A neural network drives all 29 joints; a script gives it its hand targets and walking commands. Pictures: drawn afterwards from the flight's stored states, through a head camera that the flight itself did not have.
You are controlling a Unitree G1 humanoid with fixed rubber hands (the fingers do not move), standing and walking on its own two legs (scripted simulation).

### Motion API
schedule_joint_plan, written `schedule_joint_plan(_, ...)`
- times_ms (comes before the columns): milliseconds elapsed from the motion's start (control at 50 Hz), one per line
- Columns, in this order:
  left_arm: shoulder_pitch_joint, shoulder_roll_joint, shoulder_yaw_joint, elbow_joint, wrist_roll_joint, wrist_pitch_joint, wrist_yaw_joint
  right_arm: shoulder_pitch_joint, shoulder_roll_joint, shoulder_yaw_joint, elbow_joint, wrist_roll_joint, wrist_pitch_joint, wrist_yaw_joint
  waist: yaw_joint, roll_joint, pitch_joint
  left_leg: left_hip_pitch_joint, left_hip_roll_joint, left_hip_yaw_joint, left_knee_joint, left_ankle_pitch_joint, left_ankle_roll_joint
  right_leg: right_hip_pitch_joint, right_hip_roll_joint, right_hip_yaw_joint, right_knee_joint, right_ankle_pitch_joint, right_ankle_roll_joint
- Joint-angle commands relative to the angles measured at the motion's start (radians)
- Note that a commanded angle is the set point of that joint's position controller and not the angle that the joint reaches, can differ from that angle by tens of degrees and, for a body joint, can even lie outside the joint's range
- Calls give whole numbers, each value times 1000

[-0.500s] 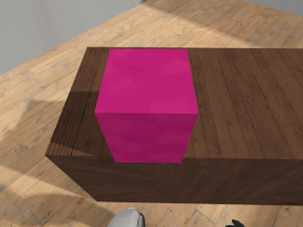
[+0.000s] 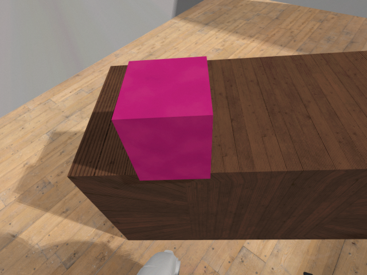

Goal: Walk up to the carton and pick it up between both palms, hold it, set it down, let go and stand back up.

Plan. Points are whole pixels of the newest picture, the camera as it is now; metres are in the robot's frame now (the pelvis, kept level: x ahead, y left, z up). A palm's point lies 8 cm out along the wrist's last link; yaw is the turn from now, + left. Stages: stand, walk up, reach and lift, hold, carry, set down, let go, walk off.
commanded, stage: walk up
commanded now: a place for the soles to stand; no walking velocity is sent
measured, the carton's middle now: (171, 122) +0.47 +0.07 +0.05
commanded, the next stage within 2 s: none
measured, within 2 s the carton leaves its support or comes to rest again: neither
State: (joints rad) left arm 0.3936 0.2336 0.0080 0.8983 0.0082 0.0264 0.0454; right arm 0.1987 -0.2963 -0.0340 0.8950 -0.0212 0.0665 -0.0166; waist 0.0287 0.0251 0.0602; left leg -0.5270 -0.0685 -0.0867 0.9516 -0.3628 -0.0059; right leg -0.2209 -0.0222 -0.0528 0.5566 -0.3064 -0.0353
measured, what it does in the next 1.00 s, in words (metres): steps on the spot: left foot, then right foot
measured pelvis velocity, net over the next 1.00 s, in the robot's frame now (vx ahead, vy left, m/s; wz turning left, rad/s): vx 0.09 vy -0.01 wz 0.13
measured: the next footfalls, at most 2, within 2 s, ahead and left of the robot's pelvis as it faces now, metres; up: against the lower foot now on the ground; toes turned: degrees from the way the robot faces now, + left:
left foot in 0.22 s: +0.09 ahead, +0.12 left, +0.00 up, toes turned +9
right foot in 1.00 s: +0.23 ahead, -0.12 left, +0.00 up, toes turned +5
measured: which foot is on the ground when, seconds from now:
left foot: up 0.00-0.20, down 0.22-1.00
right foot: down 0.00-0.74, up 0.76-0.98, down 1.00-1.00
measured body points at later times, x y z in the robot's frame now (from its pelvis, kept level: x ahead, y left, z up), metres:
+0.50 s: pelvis +0.04 +0.01 +0.00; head +0.04 +0.03 +0.45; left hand +0.04 +0.25 -0.16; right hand +0.09 -0.25 -0.14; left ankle -0.01 +0.13 -0.74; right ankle +0.03 -0.10 -0.74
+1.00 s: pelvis +0.09 -0.01 -0.01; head +0.11 +0.00 +0.44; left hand +0.14 +0.24 -0.15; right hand +0.14 -0.27 -0.15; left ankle +0.03 +0.13 -0.74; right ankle +0.19 -0.12 -0.74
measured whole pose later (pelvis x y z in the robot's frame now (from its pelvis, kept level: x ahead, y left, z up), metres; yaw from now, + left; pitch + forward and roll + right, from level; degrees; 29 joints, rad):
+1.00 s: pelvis +0.09 -0.01 -0.01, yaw +7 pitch -3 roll +1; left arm 0.25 0.25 -0.01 0.85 0.02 -0.03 0.01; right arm 0.33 -0.26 0.02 0.93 -0.02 -0.01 -0.02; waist -0.02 -0.03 0.10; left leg -0.14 0.03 -0.01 0.59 -0.39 -0.03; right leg -0.34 -0.04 -0.04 0.56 -0.14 -0.01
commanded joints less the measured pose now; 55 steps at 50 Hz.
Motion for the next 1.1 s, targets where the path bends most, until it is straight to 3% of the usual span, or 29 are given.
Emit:
schedule_joint_plan(0, -6, 97, 17, -47, 6, -52, -13, 90, -37, 11, 16, -11, -40, 12, -26, -167, 5, -22, 14, 5, -97, 18, -25, 71, -164, 215, -329, -261, -11)
schedule_joint_plan(80, 74, 131, 26, -14, 36, -50, -10, 24, -27, 29, -23, -21, -61, 12, 47, -248, -24, -40, 32, 54, -332, -59, -28, 261, -198, 193, -286, -199, -90)
schedule_joint_plan(120, 71, 150, 28, -2, 39, -44, -14, 32, -17, 35, -33, -25, -73, 4, 49, -253, -22, 39, 41, 83, -457, -60, -14, 243, -214, 175, -252, -106, -118)
schedule_joint_plan(160, 26, 155, 20, 0, 36, -37, -23, 135, -8, 38, -8, -24, -95, -3, -8, -203, -37, 247, 59, 71, -632, 165, 11, 125, -201, 109, -168, 88, -92)
schedule_joint_plan(200, 4, 99, -7, -13, 31, -47, -37, 248, -56, 21, 18, -26, -110, -10, -47, -72, -98, 499, 158, -100, -573, 347, 60, -74, -147, 28, -33, 181, -32)
schedule_joint_plan(220, 4, 49, -29, -29, 19, -52, -45, 266, -82, 14, 22, -17, -112, -13, -41, 32, -103, 542, 263, -262, -602, 315, 110, -187, -68, -35, 42, -15, 9)
schedule_joint_plan(240, -8, 42, -34, -31, 19, -40, -39, 278, -106, 5, 44, 1, -103, -11, -43, 63, -44, 416, 317, -325, -627, 90, 173, -161, -41, -28, 31, -175, 16)
schedule_joint_plan(280, -34, 68, -25, -31, 24, -35, -36, 231, -89, 11, 44, 4, -92, -9, -45, 114, 88, 326, 309, -305, -684, -123, 191, -188, -42, -5, 13, -178, 9)
schedule_joint_plan(360, -16, 88, -25, -19, 33, -59, -41, 217, -56, 26, 31, 5, -98, -4, -37, 145, 72, 333, 260, -215, -611, 190, 150, -132, -36, 7, -41, -4, 4)
schedule_joint_plan(460, 39, 141, -9, 9, 24, -73, -32, 139, -31, 43, -6, 5, -104, 9, -8, 60, -2, 197, 118, -32, -447, 237, 72, 112, -97, 117, -105, 145, -43)
schedule_joint_plan(520, 91, 165, 4, 29, 21, -62, -26, 148, -8, 53, -19, -10, -104, 2, 9, -64, -13, 70, 75, 37, -270, 136, 29, 229, -229, 251, -164, 316, -127)
schedule_joint_plan(560, 88, 157, 4, 35, 23, -57, -23, 141, -3, 53, -35, -17, -107, -5, 7, -113, -14, 59, 81, 62, -257, 45, 21, 249, -269, 248, -160, 472, -161)
schedule_joint_plan(620, 30, 140, 1, 24, 27, -51, -28, 140, 8, 54, -47, -16, -115, -8, -17, -165, -1, 136, 89, 84, -342, -9, 29, 188, -227, 152, -125, 558, -138)
schedule_joint_plan(660, -18, 131, -6, 14, 25, -44, -38, 191, -13, 45, -35, -17, -124, -7, -53, -114, -22, 359, 115, 38, -459, 327, 63, 37, -137, 50, -14, 534, -68)
schedule_joint_plan(680, -28, 111, -15, 1, 24, -47, -43, 248, -59, 27, -25, -16, -126, -6, -74, -54, -69, 527, 176, -58, -438, 567, 104, -105, -80, -3, 113, 451, -21)
schedule_joint_plan(700, -26, 79, -28, -19, 25, -49, -46, 315, -111, 6, -13, -14, -122, -8, -92, 17, -124, 621, 298, -203, -467, 659, 170, -206, -18, -40, 246, 210, 21)
schedule_joint_plan(720, -49, 66, -27, -36, 30, -40, -39, 339, -131, -4, 4, -8, -112, -12, -104, 64, -90, 608, 398, -290, -520, 660, 252, -261, 17, -21, 318, -184, 36)
schedule_joint_plan(740, -80, 62, -24, -54, 32, -29, -30, 328, -137, -6, 8, -6, -104, -17, -111, 82, -42, 598, 453, -334, -558, 598, 304, -335, 7, 20, 351, -366, 40)
schedule_joint_plan(760, -112, 67, -22, -64, 33, -25, -27, 305, -120, -2, 2, -3, -100, -22, -114, 66, 9, 571, 461, -309, -583, 575, 313, -379, -12, 46, 378, -395, 42)
schedule_joint_plan(820, -100, 65, -16, -71, 20, -30, -39, 192, -80, 15, -21, -9, -98, -26, -58, 68, 91, 452, 354, -133, -596, 584, 242, -326, -28, 64, 276, -253, 48)
schedule_joint_plan(880, -27, 47, -12, -54, 17, -49, -43, 87, -81, 24, -21, -5, -97, -10, 6, 118, 22, 305, 227, 30, -504, 659, 152, -39, 2, 4, 42, 89, 35)
schedule_joint_plan(920, 78, 68, 4, -10, 14, -61, -33, 38, -92, 30, -28, -1, -85, -3, 54, 83, -57, 221, 173, 69, -371, 534, 90, 171, 20, -36, -81, 396, 21)
schedule_joint_plan(940, 80, 101, 14, -14, 15, -62, -25, 57, -68, 40, -31, 8, -84, 0, 51, 56, -93, 175, 154, 62, -335, 407, 54, 240, -24, 10, -62, 481, 9)
schedule_joint_plan(960, 52, 146, 24, -34, 17, -58, -19, 104, -30, 53, -33, 22, -80, 1, 29, -23, -128, 145, 124, 66, -289, 211, 18, 258, -134, 143, -66, 530, -30)
schedule_joint_plan(980, -6, 192, 30, -69, 9, -51, -14, 172, -16, 59, -24, 29, -65, -3, -14, -107, -122, 192, 88, 84, -225, -87, -10, 140, -287, 353, -187, 376, -95)
schedule_joint_plan(1000, -56, 203, 28, -72, -10, -39, -9, 213, -27, 52, -1, 25, -37, -13, -32, -104, -73, 250, 86, 81, -173, -292, -8, 6, -346, 421, -267, 146, -170)
schedule_joint_plan(1020, -103, 204, 27, -71, -15, -28, -7, 211, -26, 48, 7, 16, -21, -17, -39, -128, -2, 255, 106, 75, -179, -297, -4, -100, -345, 446, -321, -49, -187)
schedule_joint_plan(1040, -138, 186, 21, -67, -15, -20, -9, 201, -32, 48, 16, 5, -19, -17, -43, -138, 67, 238, 122, 71, -218, -266, 3, -151, -311, 421, -352, -142, -161)
schedule_joint_plan(1080, -167, 167, 9, -67, -6, -15, -13, 231, -30, 48, 37, 4, -35, -8, -58, -153, 80, 284, 136, 74, -373, -105, 16, -182, -219, 315, -321, -119, -94)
